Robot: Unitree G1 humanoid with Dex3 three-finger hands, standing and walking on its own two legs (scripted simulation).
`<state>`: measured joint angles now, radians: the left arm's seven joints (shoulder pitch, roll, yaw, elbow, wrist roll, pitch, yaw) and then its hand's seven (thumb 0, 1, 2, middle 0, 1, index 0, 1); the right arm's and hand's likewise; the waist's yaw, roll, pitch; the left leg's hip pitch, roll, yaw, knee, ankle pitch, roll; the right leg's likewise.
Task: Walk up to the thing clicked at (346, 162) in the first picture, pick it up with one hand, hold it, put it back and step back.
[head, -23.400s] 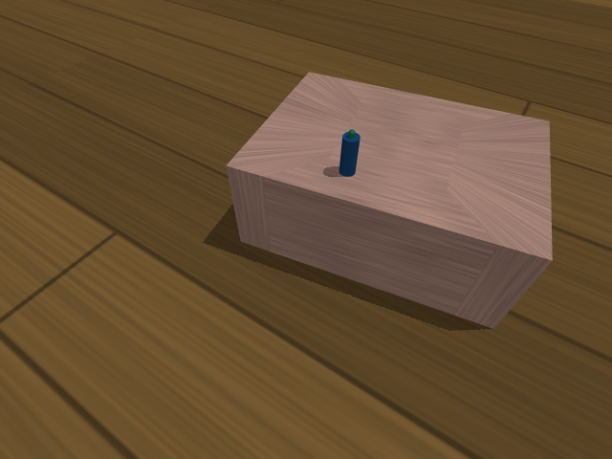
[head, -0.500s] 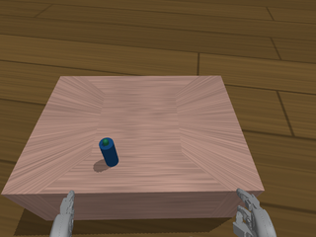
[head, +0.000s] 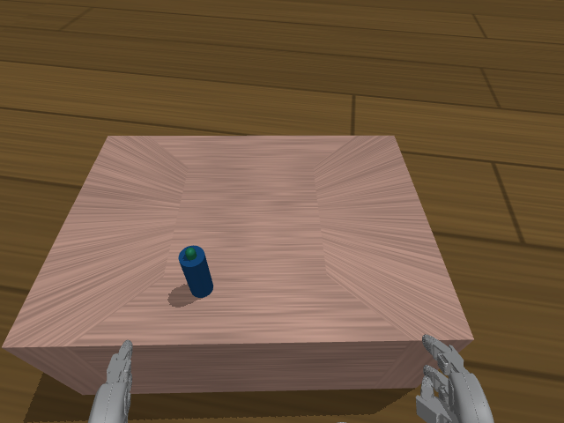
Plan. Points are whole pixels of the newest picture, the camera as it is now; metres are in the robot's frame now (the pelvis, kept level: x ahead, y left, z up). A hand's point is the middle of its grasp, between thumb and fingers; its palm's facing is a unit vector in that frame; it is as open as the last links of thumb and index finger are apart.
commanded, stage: home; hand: left
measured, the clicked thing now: (196, 270) +0.49 +0.20 -0.22
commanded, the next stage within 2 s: stand in 1.14 s
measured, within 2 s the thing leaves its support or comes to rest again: neither
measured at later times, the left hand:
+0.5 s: hand (156, 408) +0.18 +0.18 -0.05, palm faces +0.12 -0.97 -0.22, open 17.4 cm
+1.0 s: hand (155, 413) +0.17 +0.18 -0.05, palm faces +0.12 -0.95 -0.28, open 17.6 cm
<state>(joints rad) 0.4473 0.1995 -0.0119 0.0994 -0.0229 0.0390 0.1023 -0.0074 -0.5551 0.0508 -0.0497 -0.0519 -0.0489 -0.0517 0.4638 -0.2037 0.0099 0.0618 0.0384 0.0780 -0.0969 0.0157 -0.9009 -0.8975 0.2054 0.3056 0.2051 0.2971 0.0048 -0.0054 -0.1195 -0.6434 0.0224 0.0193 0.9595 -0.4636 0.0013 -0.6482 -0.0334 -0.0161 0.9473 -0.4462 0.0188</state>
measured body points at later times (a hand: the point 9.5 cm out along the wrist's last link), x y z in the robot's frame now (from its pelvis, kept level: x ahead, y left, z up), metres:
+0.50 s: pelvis +0.01 +0.00 +0.00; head +0.03 +0.01 +0.45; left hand +0.17 +0.23 -0.03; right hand +0.17 -0.22 -0.03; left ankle +0.01 +0.12 -0.68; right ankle +0.02 -0.13 -0.68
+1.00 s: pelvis +0.01 +0.00 +0.00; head +0.03 +0.00 +0.45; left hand +0.16 +0.23 -0.03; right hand +0.16 -0.24 -0.07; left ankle +0.01 +0.12 -0.68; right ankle +0.02 -0.13 -0.68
